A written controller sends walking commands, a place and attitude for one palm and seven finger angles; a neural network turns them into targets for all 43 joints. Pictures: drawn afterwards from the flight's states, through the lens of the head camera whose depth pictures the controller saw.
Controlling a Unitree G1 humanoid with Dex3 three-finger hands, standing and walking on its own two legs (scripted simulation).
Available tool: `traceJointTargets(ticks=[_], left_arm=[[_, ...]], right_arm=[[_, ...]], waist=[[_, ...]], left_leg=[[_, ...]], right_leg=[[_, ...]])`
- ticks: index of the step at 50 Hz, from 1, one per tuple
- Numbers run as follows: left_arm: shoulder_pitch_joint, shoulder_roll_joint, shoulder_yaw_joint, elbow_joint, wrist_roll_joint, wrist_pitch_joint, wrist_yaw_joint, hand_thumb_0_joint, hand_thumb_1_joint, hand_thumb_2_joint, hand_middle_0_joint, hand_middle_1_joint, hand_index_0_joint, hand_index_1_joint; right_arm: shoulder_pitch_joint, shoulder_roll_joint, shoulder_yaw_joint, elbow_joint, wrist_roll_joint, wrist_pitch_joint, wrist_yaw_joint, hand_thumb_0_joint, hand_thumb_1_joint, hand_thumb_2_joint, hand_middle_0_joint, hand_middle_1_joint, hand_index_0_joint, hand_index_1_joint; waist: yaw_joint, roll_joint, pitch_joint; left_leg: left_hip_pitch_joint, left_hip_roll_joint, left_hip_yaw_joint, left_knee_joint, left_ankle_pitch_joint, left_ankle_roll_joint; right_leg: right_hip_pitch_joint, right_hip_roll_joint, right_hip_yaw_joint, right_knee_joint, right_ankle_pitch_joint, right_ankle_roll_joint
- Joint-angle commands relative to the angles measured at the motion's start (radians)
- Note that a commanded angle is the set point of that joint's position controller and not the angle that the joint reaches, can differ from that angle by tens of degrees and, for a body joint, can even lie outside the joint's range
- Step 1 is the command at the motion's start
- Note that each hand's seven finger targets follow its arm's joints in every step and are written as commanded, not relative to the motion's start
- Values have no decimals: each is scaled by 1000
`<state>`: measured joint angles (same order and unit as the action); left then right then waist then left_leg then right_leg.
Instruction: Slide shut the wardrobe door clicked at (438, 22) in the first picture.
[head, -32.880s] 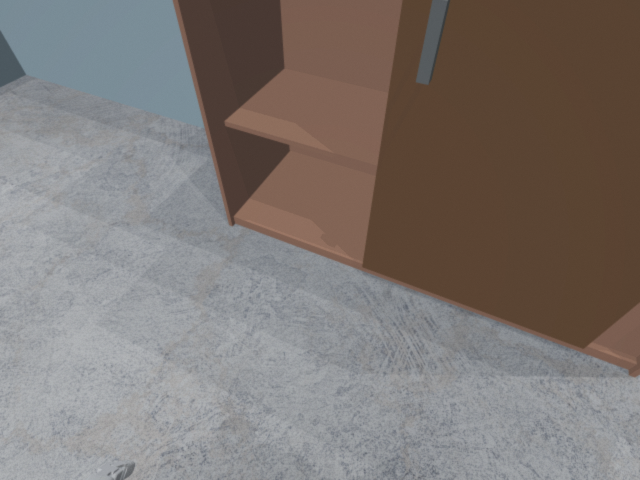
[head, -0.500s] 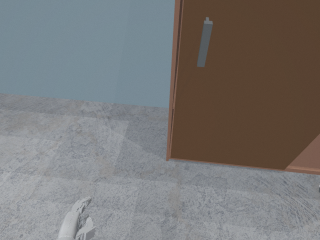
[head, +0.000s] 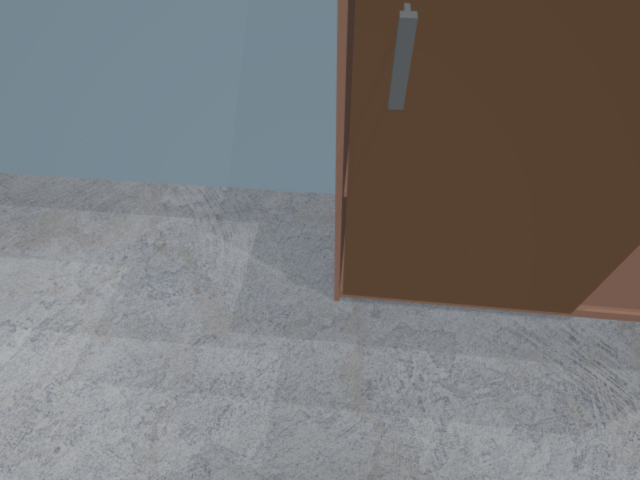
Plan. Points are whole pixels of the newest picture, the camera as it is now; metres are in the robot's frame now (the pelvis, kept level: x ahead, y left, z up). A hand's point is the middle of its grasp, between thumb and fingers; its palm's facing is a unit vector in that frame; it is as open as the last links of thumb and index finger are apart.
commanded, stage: let the arm hang, fingers relaxed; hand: right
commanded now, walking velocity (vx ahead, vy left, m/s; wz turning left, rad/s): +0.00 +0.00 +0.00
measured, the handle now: (401, 57) +0.76 -0.09 +0.15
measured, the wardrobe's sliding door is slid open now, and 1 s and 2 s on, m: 0.01 0.01 0.01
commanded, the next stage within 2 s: look to check the result in 0.74 s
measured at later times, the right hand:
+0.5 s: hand out of the picture +0.04 -0.20 -0.17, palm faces -0.02 +0.97 -0.22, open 7.4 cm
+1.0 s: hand out of the picture +0.03 -0.21 -0.17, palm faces -0.03 +0.97 -0.23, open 7.4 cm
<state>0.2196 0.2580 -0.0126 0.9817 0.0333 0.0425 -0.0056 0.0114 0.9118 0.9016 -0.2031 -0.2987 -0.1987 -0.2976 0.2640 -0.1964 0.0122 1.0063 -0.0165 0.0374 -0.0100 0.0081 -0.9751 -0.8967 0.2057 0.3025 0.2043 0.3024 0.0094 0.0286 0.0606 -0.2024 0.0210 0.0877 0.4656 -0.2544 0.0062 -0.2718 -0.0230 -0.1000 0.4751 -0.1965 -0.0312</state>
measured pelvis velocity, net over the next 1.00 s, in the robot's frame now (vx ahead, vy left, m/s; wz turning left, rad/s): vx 0.02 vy -0.01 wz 0.02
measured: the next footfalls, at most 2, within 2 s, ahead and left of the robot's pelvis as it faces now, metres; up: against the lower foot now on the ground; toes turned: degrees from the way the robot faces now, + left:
none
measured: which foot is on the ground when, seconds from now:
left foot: down 0.00-1.00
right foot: down 0.00-1.00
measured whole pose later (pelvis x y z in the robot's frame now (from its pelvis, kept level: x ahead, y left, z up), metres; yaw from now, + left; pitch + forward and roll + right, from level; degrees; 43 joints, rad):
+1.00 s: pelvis +0.02 -0.01 +0.01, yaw +1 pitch -1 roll +0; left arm 0.22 0.21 0.01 1.14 0.02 0.01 0.02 0.01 0.91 0.90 -0.20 -0.30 -0.20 -0.30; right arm 0.22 -0.21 -0.01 1.16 -0.02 -0.01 -0.02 0.01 -0.91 -0.90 0.20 0.30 0.20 0.30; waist 0.01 0.00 0.07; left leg -0.11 0.04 0.06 0.35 -0.22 -0.02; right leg -0.16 0.00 -0.13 0.36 -0.17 -0.05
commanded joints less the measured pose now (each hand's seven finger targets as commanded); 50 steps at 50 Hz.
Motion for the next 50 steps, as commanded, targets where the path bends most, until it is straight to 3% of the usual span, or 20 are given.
traceJointTargets(ticks=[1, 6, 10, 16, 28, 34, 36, 50], left_arm=[[-7, 107, 37, -10, -11, -36, 19, 0, 900, 900, -200, -300, -200, -300], [44, 98, 43, 56, -15, -34, 28, 0, 900, 900, -200, -300, -200, -300], [66, 80, 43, 86, -13, -34, 31, 0, 900, 900, -200, -300, -200, -300], [79, 59, 42, 105, -13, -34, 28, 0, 900, 900, -200, -300, -200, -300], [60, 27, 36, 118, -8, -39, 26, 0, 900, 900, -200, -300, -200, -300], [47, 44, 40, 114, -9, -43, 27, 0, 900, 900, -200, -300, -200, -300], [47, 56, 43, 109, -12, -44, 27, 0, 900, 900, -200, -300, -200, -300], [7, 105, 47, 111, -14, -49, 30, 0, 900, 900, -200, -300, -200, -300]], right_arm=[[4, -169, -41, 3, 3, -52, -10, 0, -900, -900, 200, 300, 200, 300], [19, -145, -34, 85, 4, -52, -13, 0, -900, -900, 200, 300, 200, 300], [34, -124, -31, 119, 4, -47, -16, 0, -900, -900, 200, 300, 200, 300], [36, -115, -28, 129, 1, -48, -23, 0, -900, -900, 200, 300, 200, 300], [2, -94, -33, 113, -2, -48, -26, 0, -900, -900, 200, 300, 200, 300], [-9, -109, -38, 106, -1, -51, -22, 0, -900, -900, 200, 300, 200, 300], [-9, -118, -40, 103, -2, -54, -22, 0, -900, -900, 200, 300, 200, 300], [-32, -156, -42, 114, 0, -59, -19, 0, -900, -900, 200, 300, 200, 300]], waist=[[-7, -126, -97], [-1, -71, -37], [-2, -49, -22], [-3, 5, -17], [-4, -29, 24], [-3, -54, 5], [-4, -31, -4], [0, -35, -31]], left_leg=[[40, 95, -129, -140, 66, 45], [15, 90, -120, -167, 42, 45], [5, 87, -111, -166, 12, 39], [4, 89, -112, -161, 32, 33], [2, 90, -109, -159, 53, 19], [15, 93, -111, -165, 72, 23], [22, 93, -113, -169, 82, 24], [41, 100, -113, -179, 115, 27]], right_leg=[[81, -98, 137, -125, 35, -3], [88, -106, 139, -155, 8, -7], [90, -108, 138, -182, -36, -10], [95, -104, 123, -180, 7, -11], [91, -99, 118, -208, 23, -1], [114, -99, 117, -207, 42, -3], [120, -101, 116, -199, 58, -4], [169, -110, 118, -198, 116, -9]])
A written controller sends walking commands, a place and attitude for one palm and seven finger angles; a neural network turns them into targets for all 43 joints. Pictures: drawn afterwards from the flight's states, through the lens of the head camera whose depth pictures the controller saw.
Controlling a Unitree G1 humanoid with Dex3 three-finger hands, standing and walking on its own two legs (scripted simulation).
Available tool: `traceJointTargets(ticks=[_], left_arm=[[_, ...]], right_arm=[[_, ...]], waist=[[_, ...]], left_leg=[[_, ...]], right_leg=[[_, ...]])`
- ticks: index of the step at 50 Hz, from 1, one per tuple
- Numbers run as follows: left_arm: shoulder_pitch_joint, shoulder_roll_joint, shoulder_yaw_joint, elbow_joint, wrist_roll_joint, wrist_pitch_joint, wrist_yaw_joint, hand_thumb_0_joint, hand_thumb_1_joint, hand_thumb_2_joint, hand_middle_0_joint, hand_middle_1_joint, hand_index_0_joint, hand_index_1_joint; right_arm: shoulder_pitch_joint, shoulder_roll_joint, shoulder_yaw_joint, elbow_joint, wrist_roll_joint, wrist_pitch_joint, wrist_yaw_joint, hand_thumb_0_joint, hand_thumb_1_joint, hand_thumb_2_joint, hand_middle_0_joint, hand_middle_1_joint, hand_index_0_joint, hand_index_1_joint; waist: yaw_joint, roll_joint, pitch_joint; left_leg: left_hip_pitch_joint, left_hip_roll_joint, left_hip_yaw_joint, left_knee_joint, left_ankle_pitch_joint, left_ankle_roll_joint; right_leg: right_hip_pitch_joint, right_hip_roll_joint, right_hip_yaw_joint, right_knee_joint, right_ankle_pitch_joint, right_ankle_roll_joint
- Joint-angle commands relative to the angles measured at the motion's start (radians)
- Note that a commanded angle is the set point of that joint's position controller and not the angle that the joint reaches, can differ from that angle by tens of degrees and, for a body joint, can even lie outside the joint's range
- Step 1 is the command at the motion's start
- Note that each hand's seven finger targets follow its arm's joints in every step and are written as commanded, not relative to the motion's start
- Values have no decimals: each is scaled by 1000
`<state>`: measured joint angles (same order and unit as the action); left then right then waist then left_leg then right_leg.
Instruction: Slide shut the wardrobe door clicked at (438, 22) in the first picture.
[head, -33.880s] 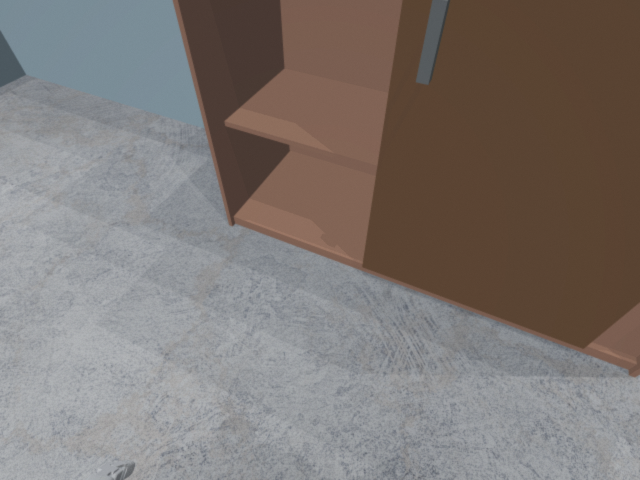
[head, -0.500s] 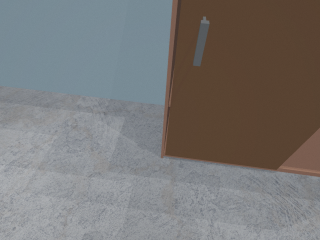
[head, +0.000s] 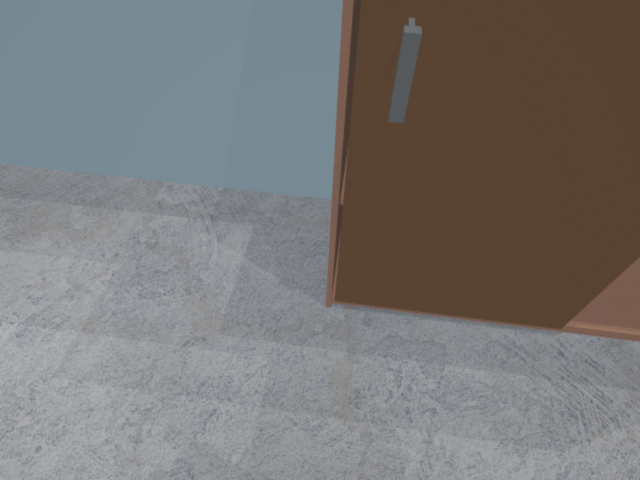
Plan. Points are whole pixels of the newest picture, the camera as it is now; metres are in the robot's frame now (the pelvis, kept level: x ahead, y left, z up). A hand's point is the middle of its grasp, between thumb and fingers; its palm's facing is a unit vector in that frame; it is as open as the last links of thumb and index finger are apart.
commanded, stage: look to check the result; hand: right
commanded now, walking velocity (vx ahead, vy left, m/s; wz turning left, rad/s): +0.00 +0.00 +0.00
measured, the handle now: (403, 71) +0.74 -0.09 +0.14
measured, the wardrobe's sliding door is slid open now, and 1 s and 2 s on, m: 0.01 0.01 0.01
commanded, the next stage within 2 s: stand and wait in 0.34 s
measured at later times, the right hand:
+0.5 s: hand out of the picture +0.08 -0.23 -0.16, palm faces -0.01 +0.95 -0.30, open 7.4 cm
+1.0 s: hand out of the picture +0.09 -0.23 -0.16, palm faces -0.03 +0.94 -0.33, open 7.4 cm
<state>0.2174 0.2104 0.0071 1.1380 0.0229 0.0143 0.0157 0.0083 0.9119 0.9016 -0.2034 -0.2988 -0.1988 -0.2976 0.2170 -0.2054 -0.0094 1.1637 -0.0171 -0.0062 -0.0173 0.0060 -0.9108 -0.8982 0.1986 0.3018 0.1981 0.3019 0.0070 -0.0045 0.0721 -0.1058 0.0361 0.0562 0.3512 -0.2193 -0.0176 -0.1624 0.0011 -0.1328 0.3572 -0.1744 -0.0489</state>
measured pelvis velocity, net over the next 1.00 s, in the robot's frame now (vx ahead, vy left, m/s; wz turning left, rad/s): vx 0.02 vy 0.02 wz -0.01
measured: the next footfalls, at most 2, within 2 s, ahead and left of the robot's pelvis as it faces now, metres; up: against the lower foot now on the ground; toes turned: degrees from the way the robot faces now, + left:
none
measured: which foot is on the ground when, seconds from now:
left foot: down 0.00-1.00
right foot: down 0.00-1.00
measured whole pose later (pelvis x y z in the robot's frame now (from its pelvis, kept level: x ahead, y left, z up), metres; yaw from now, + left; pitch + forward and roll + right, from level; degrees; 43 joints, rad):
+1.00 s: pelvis +0.02 +0.02 +0.00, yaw +0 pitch -1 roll +0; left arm 0.11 0.33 0.00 1.13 0.02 0.01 0.00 0.01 0.91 0.90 -0.21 -0.30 -0.20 -0.30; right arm 0.11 -0.32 0.00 1.14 -0.02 -0.02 -0.01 0.01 -0.91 -0.90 0.20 0.30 0.20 0.30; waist 0.01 -0.01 0.07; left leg -0.03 0.02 0.07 0.26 -0.21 0.00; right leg -0.09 -0.01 -0.12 0.27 -0.16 -0.02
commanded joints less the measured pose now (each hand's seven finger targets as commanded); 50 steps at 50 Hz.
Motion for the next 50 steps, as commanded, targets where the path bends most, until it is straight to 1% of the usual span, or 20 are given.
traceJointTargets(ticks=[1, 4, 6, 8, 11, 15, 16, 19, 23, 24, 26, 27, 30, 35, 37, 40, 41, 42, 44, 50], left_arm=[[4, 161, 30, -49, -6, -21, 8, 0, 900, 900, -200, -300, -200, -300], [-11, 169, 29, -47, -5, -21, 7, 0, 900, 900, -200, -300, -200, -300], [-24, 187, 32, -54, -6, -21, 5, 0, 900, 900, -200, -300, -200, -300], [-38, 191, 31, -52, -5, -22, 4, 0, 900, 900, -200, -300, -200, -300], [-55, 214, 33, -59, -6, -24, 2, 0, 900, 900, -200, -300, -200, -300], [-83, 231, 33, -60, -5, -27, 1, 0, 900, 900, -200, -300, -200, -300], [-88, 240, 35, -65, -7, -26, -1, 0, 900, 900, -200, -300, -200, -300], [-105, 251, 34, -65, -6, -27, -2, 0, 900, 900, -200, -300, -200, -300], [-115, 271, 34, -72, -6, -30, -3, 0, 900, 900, -200, -300, -200, -300], [-124, 273, 34, -74, -7, -29, -4, 0, 900, 900, -200, -300, -200, -300], [-125, 283, 35, -77, -8, -29, -5, 0, 900, 900, -200, -300, -200, -300], [-133, 283, 34, -75, -8, -29, -5, 0, 900, 900, -200, -300, -200, -300], [-135, 298, 34, -76, -7, -29, -5, 0, 900, 900, -200, -300, -200, -300], [-140, 307, 33, -77, -8, -30, -5, 0, 900, 900, -200, -300, -200, -300], [-140, 306, 32, -77, -9, -30, -6, 0, 900, 900, -200, -300, -200, -300], [-143, 310, 31, -74, -9, -29, -6, 0, 900, 900, -200, -300, -200, -300], [-135, 311, 32, -77, -9, -29, -6, 0, 900, 900, -200, -300, -200, -300], [-141, 310, 31, -74, -9, -29, -5, 0, 900, 900, -200, -300, -200, -300], [-137, 313, 31, -72, -8, -29, -4, 0, 900, 900, -200, -300, -200, -300], [-135, 307, 30, -69, -10, -29, -2, 0, 900, 900, -200, -300, -200, -300]], right_arm=[[16, -156, -22, -44, 0, -16, -12, 0, -900, -900, 200, 300, 200, 300], [0, -166, -21, -44, 0, -16, -11, 0, -900, -900, 200, 300, 200, 300], [-3, -182, -23, -47, -1, -20, -11, 0, -900, -900, 200, 300, 200, 300], [-20, -189, -23, -47, 0, -19, -9, 0, -900, -900, 200, 300, 200, 300], [-32, -207, -26, -53, -2, -24, -9, 0, -900, -900, 200, 300, 200, 300], [-55, -228, -27, -58, 0, -26, -7, 0, -900, -900, 200, 300, 200, 300], [-58, -235, -29, -60, -2, -27, -7, 0, -900, -900, 200, 300, 200, 300], [-80, -249, -28, -64, 0, -27, -5, 0, -900, -900, 200, 300, 200, 300], [-95, -266, -30, -70, 0, -29, -4, 0, -900, -900, 200, 300, 200, 300], [-100, -269, -29, -70, 0, -28, -4, 0, -900, -900, 200, 300, 200, 300], [-102, -279, -31, -74, -2, -30, -4, 0, -900, -900, 200, 300, 200, 300], [-111, -282, -30, -74, -1, -29, -4, 0, -900, -900, 200, 300, 200, 300], [-118, -291, -30, -75, 0, -29, -2, 0, -900, -900, 200, 300, 200, 300], [-127, -303, -30, -76, 1, -29, -2, 0, -900, -900, 200, 300, 200, 300], [-125, -307, -29, -75, 1, -30, -3, 0, -900, -900, 200, 300, 200, 300], [-128, -309, -29, -75, 1, -29, -2, 0, -900, -900, 200, 300, 200, 300], [-122, -311, -30, -76, 1, -31, -3, 0, -900, -900, 200, 300, 200, 300], [-126, -309, -28, -75, 2, -30, -4, 0, -900, -900, 200, 300, 200, 300], [-127, -310, -29, -75, 2, -30, -4, 0, -900, -900, 200, 300, 200, 300], [-119, -309, -27, -75, 3, -31, -7, 0, -900, -900, 200, 300, 200, 300]], waist=[[1, -5, -48], [3, 6, -35], [1, 7, -54], [1, -4, -42], [1, 13, -66], [1, -5, -71], [0, 11, -81], [1, -2, -66], [1, -6, -102], [0, -5, -86], [0, 2, -105], [1, -1, -85], [2, 0, -89], [2, -7, -96], [1, 5, -112], [1, -1, -92], [1, 10, -116], [1, 8, -100], [2, -3, -109], [2, 10, -119]], left_leg=[[-51, 84, -84, -69, 84, 51], [-50, 87, -82, -73, 80, 50], [-39, 89, -85, -77, 105, 52], [-41, 91, -84, -81, 93, 51], [-26, 94, -84, -83, 131, 51], [-14, 102, -83, -89, 153, 51], [-13, 102, -84, -92, 158, 51], [-10, 105, -83, -97, 155, 50], [13, 108, -85, -95, 179, 50], [6, 108, -84, -100, 172, 49], [19, 110, -85, -102, 195, 50], [13, 113, -82, -105, 190, 49], [17, 112, -87, -107, 195, 51], [27, 112, -89, -110, 201, 52], [36, 116, -89, -110, 222, 53], [31, 116, -90, -116, 215, 53], [43, 115, -90, -113, 232, 54], [33, 116, -90, -113, 233, 53], [43, 117, -90, -112, 243, 54], [53, 119, -88, -110, 290, 56]], right_leg=[[62, -133, 154, -75, 101, 7], [58, -136, 156, -87, 96, 9], [69, -136, 157, -76, 122, 8], [67, -136, 160, -88, 112, 10], [84, -140, 162, -81, 152, 10], [94, -142, 163, -89, 178, 12], [101, -144, 164, -84, 179, 12], [94, -146, 164, -99, 176, 15], [114, -150, 166, -98, 208, 16], [112, -148, 169, -102, 203, 16], [121, -151, 168, -96, 223, 17], [113, -152, 165, -103, 215, 19], [121, -152, 167, -108, 220, 20], [126, -154, 165, -113, 225, 22], [136, -155, 166, -108, 236, 22], [128, -155, 163, -114, 225, 23], [137, -155, 164, -106, 239, 22], [137, -156, 162, -108, 236, 23], [139, -156, 160, -107, 248, 24], [151, -157, 156, -99, 265, 26]])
